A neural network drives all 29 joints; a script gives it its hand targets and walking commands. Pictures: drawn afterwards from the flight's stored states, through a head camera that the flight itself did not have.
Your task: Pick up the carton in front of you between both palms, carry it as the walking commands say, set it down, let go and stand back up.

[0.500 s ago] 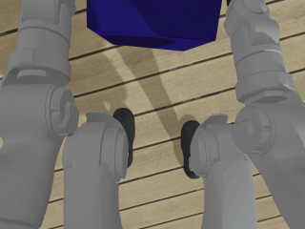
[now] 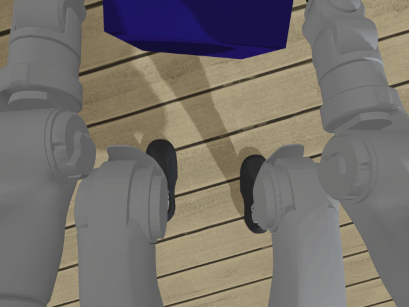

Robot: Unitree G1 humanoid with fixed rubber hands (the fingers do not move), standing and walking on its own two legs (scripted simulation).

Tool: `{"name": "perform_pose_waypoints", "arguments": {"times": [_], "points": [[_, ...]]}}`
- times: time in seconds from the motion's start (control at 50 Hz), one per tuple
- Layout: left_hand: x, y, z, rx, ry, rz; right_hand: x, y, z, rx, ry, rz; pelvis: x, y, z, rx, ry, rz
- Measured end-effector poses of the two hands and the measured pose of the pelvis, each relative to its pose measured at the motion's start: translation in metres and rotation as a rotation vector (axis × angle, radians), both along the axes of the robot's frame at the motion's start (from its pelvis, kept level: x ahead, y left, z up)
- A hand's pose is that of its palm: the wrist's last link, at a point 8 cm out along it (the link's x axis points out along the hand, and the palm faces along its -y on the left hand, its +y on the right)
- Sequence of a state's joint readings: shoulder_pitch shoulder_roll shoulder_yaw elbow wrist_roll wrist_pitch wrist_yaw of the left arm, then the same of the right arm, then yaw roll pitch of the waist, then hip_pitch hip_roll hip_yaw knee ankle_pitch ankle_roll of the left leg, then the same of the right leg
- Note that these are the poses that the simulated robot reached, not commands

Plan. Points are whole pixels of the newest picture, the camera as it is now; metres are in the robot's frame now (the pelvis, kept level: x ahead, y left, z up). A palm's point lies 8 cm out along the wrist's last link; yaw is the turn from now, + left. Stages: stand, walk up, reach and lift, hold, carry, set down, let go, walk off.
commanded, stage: set down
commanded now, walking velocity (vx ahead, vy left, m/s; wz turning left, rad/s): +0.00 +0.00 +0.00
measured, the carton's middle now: out of the picture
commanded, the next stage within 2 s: let go in 1.22 s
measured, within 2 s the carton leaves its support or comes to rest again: neither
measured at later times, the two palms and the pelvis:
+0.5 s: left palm out of the picture +0.56 +0.26 -0.06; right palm out of the picture +0.57 -0.11 -0.06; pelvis +0.00 -0.01 +0.06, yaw +1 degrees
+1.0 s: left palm out of the picture +0.57 +0.28 +0.09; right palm out of the picture +0.57 -0.12 +0.09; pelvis +0.02 +0.01 +0.19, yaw +2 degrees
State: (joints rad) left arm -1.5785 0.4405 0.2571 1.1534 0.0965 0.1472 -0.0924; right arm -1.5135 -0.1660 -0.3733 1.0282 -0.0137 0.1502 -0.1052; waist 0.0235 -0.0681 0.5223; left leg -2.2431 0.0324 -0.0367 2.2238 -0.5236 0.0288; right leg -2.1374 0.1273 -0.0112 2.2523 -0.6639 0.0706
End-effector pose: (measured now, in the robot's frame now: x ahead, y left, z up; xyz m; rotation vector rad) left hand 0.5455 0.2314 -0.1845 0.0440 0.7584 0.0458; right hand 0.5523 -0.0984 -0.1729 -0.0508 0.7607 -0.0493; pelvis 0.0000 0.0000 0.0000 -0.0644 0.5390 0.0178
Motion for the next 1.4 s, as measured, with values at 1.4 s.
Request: {"name": "perform_pose_waypoints", "arguments": {"times": [1.4], "points": [[-0.002, 0.052, 0.369, 0.113, -0.066, 0.072, -0.006, -0.021, 0.358, -0.082, -0.099, 0.009, 0.045, 0.014, 0.291, -0.004, 0.240, 0.068]]}}
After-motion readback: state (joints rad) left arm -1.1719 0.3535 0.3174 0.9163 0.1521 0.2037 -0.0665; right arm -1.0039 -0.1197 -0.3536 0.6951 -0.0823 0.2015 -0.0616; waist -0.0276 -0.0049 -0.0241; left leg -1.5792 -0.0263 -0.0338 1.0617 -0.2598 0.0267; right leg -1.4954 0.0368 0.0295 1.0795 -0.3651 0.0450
